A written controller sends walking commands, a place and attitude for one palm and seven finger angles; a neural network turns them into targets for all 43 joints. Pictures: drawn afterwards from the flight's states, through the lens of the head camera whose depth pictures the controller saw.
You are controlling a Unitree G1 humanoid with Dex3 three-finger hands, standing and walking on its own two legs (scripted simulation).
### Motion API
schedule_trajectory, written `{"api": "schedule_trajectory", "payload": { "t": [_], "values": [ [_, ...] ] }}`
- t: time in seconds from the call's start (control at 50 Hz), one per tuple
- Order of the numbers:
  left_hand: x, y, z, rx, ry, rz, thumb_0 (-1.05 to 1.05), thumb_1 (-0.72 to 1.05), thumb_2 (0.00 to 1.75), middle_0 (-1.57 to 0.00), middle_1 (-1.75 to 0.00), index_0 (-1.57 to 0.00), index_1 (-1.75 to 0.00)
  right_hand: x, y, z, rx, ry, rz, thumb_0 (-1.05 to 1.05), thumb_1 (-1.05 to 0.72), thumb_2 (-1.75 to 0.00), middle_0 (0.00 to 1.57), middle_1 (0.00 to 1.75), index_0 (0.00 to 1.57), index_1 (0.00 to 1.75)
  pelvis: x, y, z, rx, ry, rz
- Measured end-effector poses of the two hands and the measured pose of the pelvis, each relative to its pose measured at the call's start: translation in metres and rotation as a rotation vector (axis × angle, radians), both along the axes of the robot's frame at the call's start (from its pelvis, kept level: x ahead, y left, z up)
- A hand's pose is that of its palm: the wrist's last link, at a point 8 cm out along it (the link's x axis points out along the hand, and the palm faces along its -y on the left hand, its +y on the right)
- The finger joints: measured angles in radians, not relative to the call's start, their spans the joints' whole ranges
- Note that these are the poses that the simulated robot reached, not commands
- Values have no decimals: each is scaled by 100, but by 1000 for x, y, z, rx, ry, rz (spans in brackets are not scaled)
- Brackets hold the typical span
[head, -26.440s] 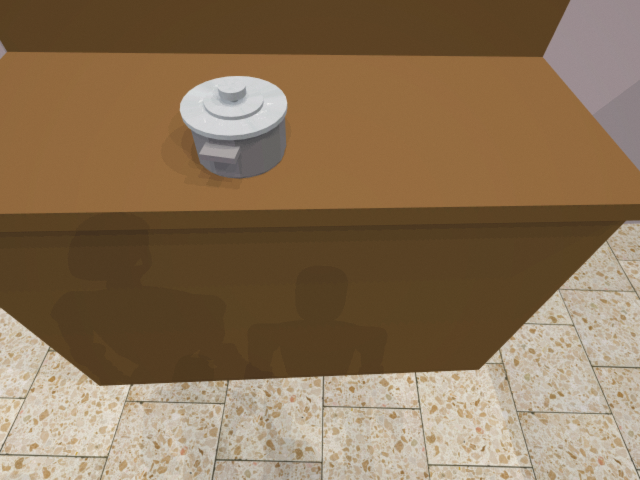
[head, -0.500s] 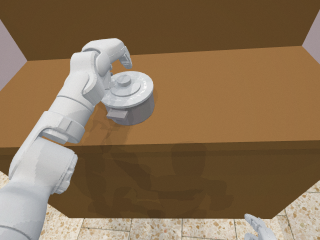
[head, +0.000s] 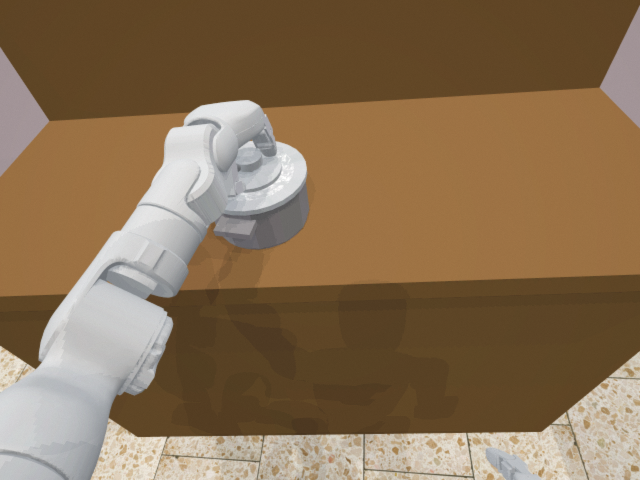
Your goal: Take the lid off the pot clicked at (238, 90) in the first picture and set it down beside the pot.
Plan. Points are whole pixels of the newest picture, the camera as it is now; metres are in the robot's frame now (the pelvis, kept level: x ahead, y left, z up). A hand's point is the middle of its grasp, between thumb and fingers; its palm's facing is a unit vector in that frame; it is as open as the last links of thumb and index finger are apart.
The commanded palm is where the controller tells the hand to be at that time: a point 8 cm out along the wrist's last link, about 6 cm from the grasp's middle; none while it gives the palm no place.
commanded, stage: lower the open fingers around the knob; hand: left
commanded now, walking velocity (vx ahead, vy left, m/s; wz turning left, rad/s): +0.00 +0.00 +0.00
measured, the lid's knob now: (247, 159) +0.50 +0.09 +0.16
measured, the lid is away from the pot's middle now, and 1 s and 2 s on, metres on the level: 0.00 0.00 0.01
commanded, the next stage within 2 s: close the fingers and squeeze the knob in 0.26 s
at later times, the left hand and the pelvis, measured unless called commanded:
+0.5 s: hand (241, 166) +0.46 +0.09 +0.18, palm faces -0.29 -0.05 -0.96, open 10.2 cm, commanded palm +0.45 +0.10 +0.23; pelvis +0.00 -0.01 +0.00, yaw +0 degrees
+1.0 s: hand (241, 161) +0.47 +0.09 +0.18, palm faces -0.31 -0.06 -0.95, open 8.4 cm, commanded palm +0.46 +0.11 +0.23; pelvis +0.01 -0.01 +0.00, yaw +0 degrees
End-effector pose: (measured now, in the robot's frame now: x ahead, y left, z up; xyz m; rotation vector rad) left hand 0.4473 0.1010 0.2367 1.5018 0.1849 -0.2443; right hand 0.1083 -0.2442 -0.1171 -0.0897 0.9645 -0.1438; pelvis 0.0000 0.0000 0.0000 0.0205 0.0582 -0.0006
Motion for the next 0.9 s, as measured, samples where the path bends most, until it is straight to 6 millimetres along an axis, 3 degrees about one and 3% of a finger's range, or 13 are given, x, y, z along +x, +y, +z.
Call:
{"api": "schedule_trajectory", "payload": {
  "t": [0.24, 0.38, 0.46, 0.64, 0.9],
  "values": [
    [8, 2, -2, 11, 8, 26, 0, -40, 166, -86, -8, -85, -8, -19, -12, -2, -26, 37, -39, 1, -91, -89, 20, 30, 19, 30, 1, -3, 0, 0, 6, -5],
    [8, -3, -2, 0, 14, 13, 0, -40, 166, -86, -8, -86, -8, -18, -17, -2, -36, 31, -46, 1, -91, -89, 20, 30, 19, 30, 2, -4, 0, 0, 2, -4],
    [8, -4, -2, 9, 16, 15, 0, -35, 154, -84, -10, -84, -10, -14, -17, -1, -33, 19, -41, 1, -91, -89, 20, 30, 19, 30, 2, -5, 0, 1, 3, -4],
    [10, -5, -3, 12, 28, 26, 0, -19, 127, -72, -35, -73, -36, -6, -15, -1, -29, 6, -29, 1, -91, -89, 20, 30, 19, 30, 2, -7, 0, 1, 5, -2],
    [19, -4, -2, 9, 41, 32, 0, -2, 115, -64, -70, -66, -70, -14, -17, -3, -38, 35, -46, 1, -91, -89, 20, 30, 20, 30, 5, -6, 0, 1, 17, -7]
  ]
}}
